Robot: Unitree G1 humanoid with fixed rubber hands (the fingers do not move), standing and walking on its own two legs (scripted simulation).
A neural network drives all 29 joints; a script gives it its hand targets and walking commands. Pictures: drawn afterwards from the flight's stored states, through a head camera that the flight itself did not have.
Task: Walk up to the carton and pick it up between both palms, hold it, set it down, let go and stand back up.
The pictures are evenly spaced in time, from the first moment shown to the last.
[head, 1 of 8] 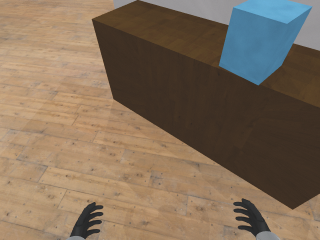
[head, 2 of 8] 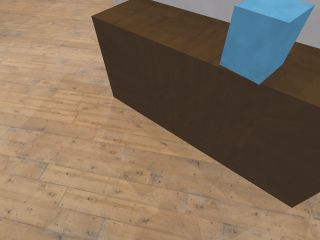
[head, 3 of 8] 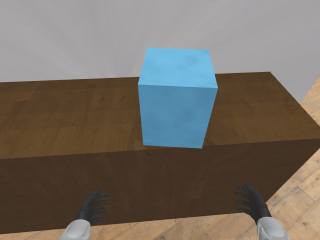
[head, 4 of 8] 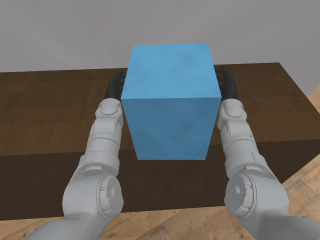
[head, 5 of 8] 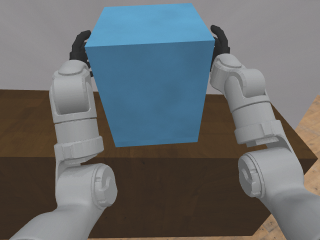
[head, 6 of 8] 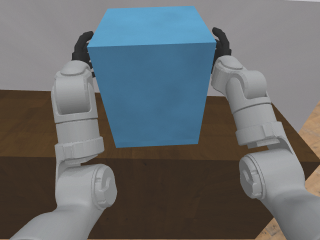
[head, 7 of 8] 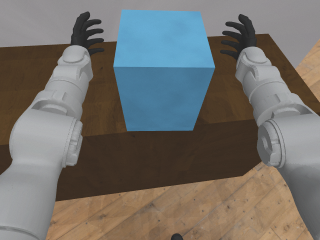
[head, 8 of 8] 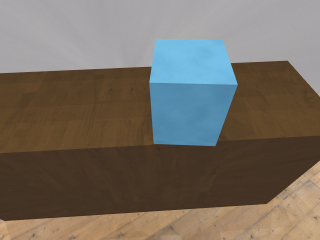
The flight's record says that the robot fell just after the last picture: no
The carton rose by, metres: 0.23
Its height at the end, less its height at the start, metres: +0.00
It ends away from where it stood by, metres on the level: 0.01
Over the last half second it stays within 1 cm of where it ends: yes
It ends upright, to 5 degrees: yes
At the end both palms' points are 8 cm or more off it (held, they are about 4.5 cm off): yes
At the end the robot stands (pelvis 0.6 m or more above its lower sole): yes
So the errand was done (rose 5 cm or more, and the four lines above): yes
